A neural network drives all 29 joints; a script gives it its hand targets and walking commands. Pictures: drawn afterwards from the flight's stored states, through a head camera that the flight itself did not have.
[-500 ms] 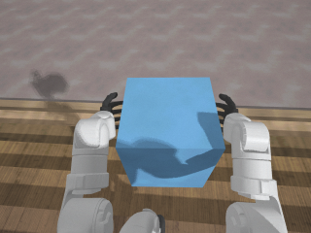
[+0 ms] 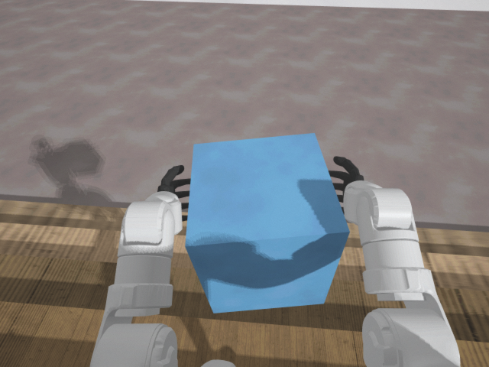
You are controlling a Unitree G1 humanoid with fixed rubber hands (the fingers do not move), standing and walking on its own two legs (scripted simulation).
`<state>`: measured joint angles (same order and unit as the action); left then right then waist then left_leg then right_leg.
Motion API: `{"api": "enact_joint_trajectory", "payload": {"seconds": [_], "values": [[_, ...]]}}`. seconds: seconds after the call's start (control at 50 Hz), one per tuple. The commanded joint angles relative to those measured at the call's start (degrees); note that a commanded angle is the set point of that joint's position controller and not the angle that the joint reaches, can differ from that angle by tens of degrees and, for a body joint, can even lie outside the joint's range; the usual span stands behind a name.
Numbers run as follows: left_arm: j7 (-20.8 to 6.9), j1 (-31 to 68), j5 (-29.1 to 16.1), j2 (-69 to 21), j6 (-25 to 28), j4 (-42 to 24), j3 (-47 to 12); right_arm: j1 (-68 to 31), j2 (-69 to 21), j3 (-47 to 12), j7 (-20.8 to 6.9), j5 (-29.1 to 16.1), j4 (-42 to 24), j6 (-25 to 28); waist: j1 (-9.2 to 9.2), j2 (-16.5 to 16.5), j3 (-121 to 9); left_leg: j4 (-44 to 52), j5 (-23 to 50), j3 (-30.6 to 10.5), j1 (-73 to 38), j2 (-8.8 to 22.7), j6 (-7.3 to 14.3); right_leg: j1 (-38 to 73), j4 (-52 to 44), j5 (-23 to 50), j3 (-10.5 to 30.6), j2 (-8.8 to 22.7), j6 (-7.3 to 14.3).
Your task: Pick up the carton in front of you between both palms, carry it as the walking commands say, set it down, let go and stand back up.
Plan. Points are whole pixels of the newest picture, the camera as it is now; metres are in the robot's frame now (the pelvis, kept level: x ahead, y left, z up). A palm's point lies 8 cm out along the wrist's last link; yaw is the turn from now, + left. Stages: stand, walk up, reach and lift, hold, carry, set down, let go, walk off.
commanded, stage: carry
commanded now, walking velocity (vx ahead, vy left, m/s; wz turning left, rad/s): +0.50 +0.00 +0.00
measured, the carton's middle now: (261, 227) +0.35 +0.02 +0.02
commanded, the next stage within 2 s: none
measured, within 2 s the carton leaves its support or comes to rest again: neither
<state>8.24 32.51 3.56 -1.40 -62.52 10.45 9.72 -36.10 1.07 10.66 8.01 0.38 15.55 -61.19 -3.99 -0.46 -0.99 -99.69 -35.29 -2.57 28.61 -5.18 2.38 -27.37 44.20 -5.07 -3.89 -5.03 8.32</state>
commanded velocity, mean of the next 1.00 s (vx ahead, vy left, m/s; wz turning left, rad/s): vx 0.50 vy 0.00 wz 0.00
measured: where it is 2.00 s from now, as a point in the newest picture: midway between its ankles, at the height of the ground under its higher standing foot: (260, 207)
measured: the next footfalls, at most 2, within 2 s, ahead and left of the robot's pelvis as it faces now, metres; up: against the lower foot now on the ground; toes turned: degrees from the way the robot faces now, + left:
left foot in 0.32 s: +0.39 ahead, +0.07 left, -0.16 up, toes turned +1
right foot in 0.70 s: +0.69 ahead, -0.07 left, -0.32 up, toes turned +1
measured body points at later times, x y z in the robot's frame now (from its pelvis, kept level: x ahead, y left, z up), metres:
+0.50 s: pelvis +0.37 +0.02 -0.20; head +0.37 +0.02 +0.25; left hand +0.73 +0.14 -0.13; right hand +0.71 -0.16 -0.13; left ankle +0.35 +0.07 -0.88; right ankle +0.42 -0.11 -0.82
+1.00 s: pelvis +0.77 -0.02 -0.40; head +0.79 -0.02 +0.05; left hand +1.12 +0.16 -0.32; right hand +1.14 -0.14 -0.33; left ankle +0.95 +0.10 -1.08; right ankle +0.65 -0.08 -1.04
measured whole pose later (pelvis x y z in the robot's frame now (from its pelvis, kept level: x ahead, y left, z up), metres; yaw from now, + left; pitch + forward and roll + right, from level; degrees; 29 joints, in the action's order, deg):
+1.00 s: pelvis +0.77 -0.02 -0.40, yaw +0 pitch +1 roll -1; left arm 9.6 34.2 -1.8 0.6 -59.1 14.6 5.5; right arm -29.3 -1.1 12.8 7.5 3.6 7.4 -60.9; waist -7.0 1.6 0.1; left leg -44.2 15.5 -0.6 41.2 -0.2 2.8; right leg -19.1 64.2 -46.5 -2.8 -7.1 7.0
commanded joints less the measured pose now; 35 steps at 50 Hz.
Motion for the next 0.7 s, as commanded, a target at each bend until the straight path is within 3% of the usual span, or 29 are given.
{"api": "enact_joint_trajectory", "payload": {"seconds": [0.0,0.04,0.06,0.08,0.1,0.12,0.14,0.16,0.22,0.24,0.26,0.28,0.3,0.32,0.34,0.36,0.38,0.4,0.42,0.44,0.48,0.5,0.52,0.54,0.58,0.62,0.64,0.66,0.68], "values": [[-14.8,50.4,-31.1,-66.1,2.2,-10.5,-41.0,-36.1,-60.7,-29.0,-13.2,-16.0,-7.4,0.5,-1.52,4.9,-18.9,16.8,5.1,-3.9,23.3,5.8,-1.1,29.1,-4.4,21.5,30.8,14.8,6.9],[-14.6,50.6,-33.7,-67.1,2.7,-9.6,-41.6,-30.4,-59.4,-26.3,-12.7,-13.7,-4.9,1.3,-1.26,3.1,-21.2,36.8,15.7,-0.9,19.7,5.2,-1.3,26.2,-4.4,23.8,26.9,12.8,6.9],[-14.7,50.2,-34.0,-66.8,3.2,-9.9,-41.2,-29.3,-59.1,-26.0,-12.3,-13.1,-5.1,1.6,-1.45,-2.7,-25.1,38.1,16.3,-0.1,17.3,4.7,-1.5,28.1,-4.7,29.8,28.3,16.0,9.4],[-14.8,50.1,-33.8,-67.1,4.2,-9.8,-41.2,-29.9,-58.9,-26.9,-12.0,-12.8,-8.1,2.1,-0.49,-9.1,-31.0,25.3,24.5,-0.6,13.3,4.8,0.0,26.6,-0.8,30.4,34.1,20.0,10.2],[-15.0,49.5,-34.6,-67.9,4.4,-10.6,-41.4,-31.7,-57.9,-28.5,-11.7,-13.1,-10.9,2.5,-0.53,-5.4,-29.8,26.4,24.3,-1.9,18.9,5.6,1.1,28.8,2.3,27.8,33.7,17.7,8.3],[-15.1,51.2,-35.4,-67.7,4.3,-11.6,-41.7,-34.1,-57.2,-28.8,-11.4,-12.6,-12.8,2.7,-2.69,2.1,-27.3,42.9,40.4,-2.5,26.0,5.5,1.4,33.0,10.7,12.5,26.8,10.6,5.1],[-15.1,50.7,-35.5,-66.9,4.2,-11.6,-41.6,-34.1,-56.3,-29.3,-11.0,-12.9,-13.5,2.8,-3.51,0.3,-26.7,46.3,45.3,0.5,23.7,3.8,1.3,32.0,11.9,10.9,24.8,8.4,4.5],[-15.1,49.5,-35.1,-66.1,4.3,-12.0,-40.8,-35.4,-56.0,-30.0,-10.7,-12.9,-15.4,3.0,-3.74,2.2,-24.9,55.0,56.4,2.7,14.5,3.3,0.9,22.7,13.2,1.0,19.7,6.1,4.2],[-14.6,42.3,-31.9,-64.3,3.7,-8.6,-39.9,-35.2,-54.5,-33.0,-10.3,-13.3,-17.4,1.4,-3.53,-5.3,-19.2,65.3,57.5,5.8,-3.9,3.0,1.2,9.7,11.4,0.0,15.8,6.8,2.8],[-14.6,39.9,-31.3,-63.1,3.3,-6.6,-38.9,-35.4,-53.1,-33.5,-10.4,-13.6,-17.5,0.8,-3.58,-7.0,-17.6,70.4,59.7,7.7,-8.0,2.8,1.3,8.8,16.1,-0.6,11.9,4.4,2.2],[-14.6,37.6,-29.7,-61.9,3.1,-4.7,-37.9,-34.8,-53.3,-34.2,-10.7,-14.2,-16.4,0.2,2.89,-8.8,-23.9,59.3,66.9,12.0,-23.3,0.6,2.4,3.5,26.8,8.3,7.6,6.6,0.1],[-14.6,35.2,-28.5,-61.8,2.6,-4.0,-37.6,-31.7,-53.3,-34.1,-11.1,-14.7,-14.8,-0.1,11.96,-2.6,-28.0,62.9,59.2,8.7,-36.2,2.9,4.1,-3.1,37.7,17.0,5.4,7.9,-3.3],[-14.5,37.0,-26.9,-60.6,2.4,-3.8,-36.1,-31.5,-53.1,-34.0,-12.0,-15.4,-14.1,-0.5,17.01,7.7,-21.8,69.5,52.7,3.0,-37.9,7.8,8.6,-11.9,62.0,-6.7,2.5,1.7,-6.0],[-14.3,38.4,-25.3,-59.6,1.7,-2.8,-34.9,-32.7,-53.4,-34.4,-12.7,-16.5,-11.0,-0.8,11.63,13.8,-21.8,57.7,69.5,-8.8,-47.4,17.0,11.9,-26.8,71.4,-38.2,3.4,-2.3,-7.8],[-13.8,35.7,-22.3,-56.2,0.8,-1.5,-31.8,-32.6,-55.8,-35.7,-13.3,-18.8,-8.6,-0.9,8.59,7.3,-23.3,63.3,53.2,-25.6,-43.2,21.4,16.0,-29.2,63.0,-32.0,8.2,0.7,-7.0],[-13.4,37.2,-20.4,-54.5,0.6,-1.6,-29.8,-37.1,-59.7,-37.1,-13.9,-22.1,-9.5,-0.8,7.55,0.0,-16.5,61.9,50.1,-21.5,-34.8,16.6,12.2,-29.2,48.1,-24.8,8.9,5.1,-6.7],[-13.1,34.9,-19.1,-54.6,0.4,0.7,-27.8,-40.3,-60.5,-37.8,-14.5,-24.5,-9.6,-0.9,7.25,1.3,-19.8,58.7,50.6,-22.5,-35.9,18.1,12.9,-31.0,45.7,-22.3,9.8,5.4,-6.7],[-13.0,33.7,-17.8,-54.9,0.8,0.2,-26.2,-40.8,-63.9,-38.6,-14.9,-26.5,-8.4,0.0,6.58,0.9,-22.0,60.3,43.4,-29.4,-28.4,22.2,17.1,-28.0,38.2,-19.2,11.9,6.3,-7.6],[-13.1,35.0,-16.8,-54.9,1.5,-0.1,-25.9,-43.2,-67.0,-39.6,-15.5,-28.3,-9.1,0.9,6.87,-0.5,-21.7,63.2,39.4,-32.0,-22.4,21.6,18.0,-22.3,30.7,-18.8,11.4,6.4,-8.0],[-13.3,36.8,-16.4,-56.9,2.4,-0.4,-25.8,-45.8,-68.7,-39.7,-15.9,-28.9,-10.4,1.8,7.44,2.3,-21.4,64.1,44.7,-30.9,-19.7,21.5,18.4,-19.3,29.9,-17.2,9.2,5.7,-8.1],[-13.7,38.7,-16.9,-58.8,3.6,-1.3,-27.0,-46.7,-72.1,-40.4,-16.3,-30.2,-10.0,2.9,6.84,3.9,-22.5,58.3,48.4,-26.4,-19.5,21.2,15.6,-19.3,33.6,-6.6,7.9,6.4,-6.1],[-13.7,39.4,-17.2,-58.8,4.3,-2.6,-28.4,-47.4,-72.8,-40.1,-16.4,-30.5,-10.8,3.6,8.94,-4.7,-20.4,49.1,32.0,-18.2,-20.3,11.9,10.6,-22.2,17.4,9.8,8.6,7.0,-5.1],[-13.5,37.5,-17.5,-60.3,4.5,-1.7,-29.1,-47.0,-72.6,-40.3,-16.3,-30.2,-10.5,3.8,9.81,-1.7,-21.7,47.6,32.1,-14.7,-20.8,9.8,9.3,-19.8,12.8,15.9,4.6,4.6,-5.1],[-13.3,37.2,-18.0,-60.9,4.8,-2.9,-29.6,-44.9,-72.6,-40.0,-16.2,-30.3,-10.1,4.1,9.98,-1.9,-21.4,45.3,25.3,-10.1,-15.5,7.3,8.8,-12.4,4.9,25.8,2.0,3.7,-5.7],[-12.7,37.1,-18.6,-60.1,5.0,-5.2,-31.5,-40.2,-71.3,-39.4,-16.0,-29.3,-10.3,5.0,11.15,4.1,-19.4,45.3,25.4,-8.0,-13.4,6.5,9.0,-4.3,-5.2,25.1,-0.7,2.3,-6.6],[-12.2,37.9,-19.1,-59.2,4.6,-8.2,-33.7,-36.7,-70.0,-38.7,-15.3,-28.1,-10.4,5.3,10.29,7.6,-17.3,41.5,29.1,-4.7,-12.6,5.7,6.9,2.7,-14.0,27.5,-0.4,2.7,-5.8],[-12.0,38.1,-19.0,-58.7,4.1,-9.1,-34.2,-37.1,-68.7,-38.4,-15.0,-28.2,-10.6,5.3,4.80,11.4,-24.0,30.7,36.6,0.8,-9.2,7.7,5.5,16.9,-5.1,35.9,-5.1,0.9,-4.3],[-11.9,37.0,-19.7,-57.6,3.7,-9.7,-34.9,-34.4,-68.2,-38.6,-14.7,-27.1,-10.5,5.1,-1.75,9.5,-27.8,19.4,50.1,3.2,-5.9,9.0,3.4,27.7,-8.5,30.6,-3.5,2.2,-2.4],[-12.1,35.8,-20.5,-56.1,3.7,-9.5,-35.2,-34.6,-67.1,-38.1,-14.4,-25.7,-11.6,4.7,-7.93,-3.2,-24.9,1.0,41.8,5.2,3.4,5.0,0.3,36.1,-14.5,25.6,-1.2,4.1,0.5]]}}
